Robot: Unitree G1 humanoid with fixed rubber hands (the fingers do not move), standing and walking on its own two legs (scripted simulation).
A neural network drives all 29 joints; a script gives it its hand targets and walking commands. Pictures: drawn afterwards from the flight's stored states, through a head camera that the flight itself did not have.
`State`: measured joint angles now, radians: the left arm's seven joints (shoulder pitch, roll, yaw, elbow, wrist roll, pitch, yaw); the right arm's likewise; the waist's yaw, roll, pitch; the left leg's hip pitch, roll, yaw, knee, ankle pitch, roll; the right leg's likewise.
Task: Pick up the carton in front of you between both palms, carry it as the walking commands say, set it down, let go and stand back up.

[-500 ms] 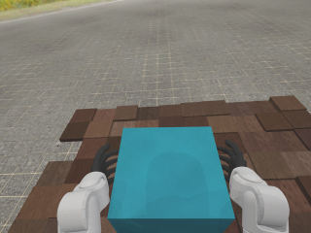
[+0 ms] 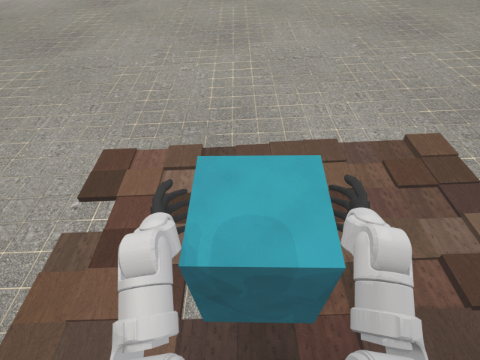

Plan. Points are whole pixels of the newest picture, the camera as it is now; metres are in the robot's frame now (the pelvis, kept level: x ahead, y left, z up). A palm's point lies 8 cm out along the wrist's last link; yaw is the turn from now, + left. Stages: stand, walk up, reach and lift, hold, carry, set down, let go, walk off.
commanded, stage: carry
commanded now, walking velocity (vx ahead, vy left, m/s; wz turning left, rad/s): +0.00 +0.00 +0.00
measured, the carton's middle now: (258, 243) +0.33 +0.00 +0.03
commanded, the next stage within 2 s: none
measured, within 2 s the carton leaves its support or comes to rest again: neither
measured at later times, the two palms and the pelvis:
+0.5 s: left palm (149, 204) +0.39 +0.20 +0.08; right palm (316, 189) +0.41 -0.11 +0.09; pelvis +0.07 +0.03 -0.01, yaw +2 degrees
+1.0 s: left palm (170, 126) +0.67 +0.21 +0.07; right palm (289, 118) +0.69 -0.09 +0.07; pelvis +0.34 +0.05 -0.02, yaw +0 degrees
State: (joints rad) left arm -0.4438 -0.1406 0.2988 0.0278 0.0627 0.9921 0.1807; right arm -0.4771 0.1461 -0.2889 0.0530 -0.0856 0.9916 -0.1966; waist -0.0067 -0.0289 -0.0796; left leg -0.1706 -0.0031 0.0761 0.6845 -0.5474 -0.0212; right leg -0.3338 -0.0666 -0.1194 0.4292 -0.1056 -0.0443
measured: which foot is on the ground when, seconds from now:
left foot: down 0.00-0.38, up 0.40-0.50, down 0.52-0.88, up 0.90-1.00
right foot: down 0.00-0.60, up 0.62-0.86, down 0.88-1.00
